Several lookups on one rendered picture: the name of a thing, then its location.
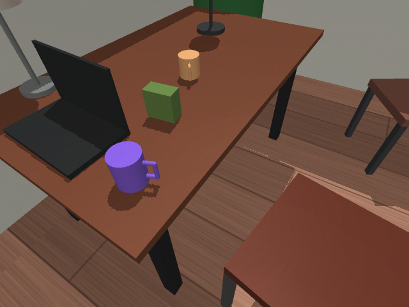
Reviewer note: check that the chair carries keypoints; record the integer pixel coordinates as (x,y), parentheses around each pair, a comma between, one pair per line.
(315,248)
(394,95)

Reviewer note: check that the desk lamp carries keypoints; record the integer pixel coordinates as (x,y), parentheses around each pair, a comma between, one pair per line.
(210,28)
(35,87)

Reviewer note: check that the table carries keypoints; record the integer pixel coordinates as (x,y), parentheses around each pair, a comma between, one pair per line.
(240,72)

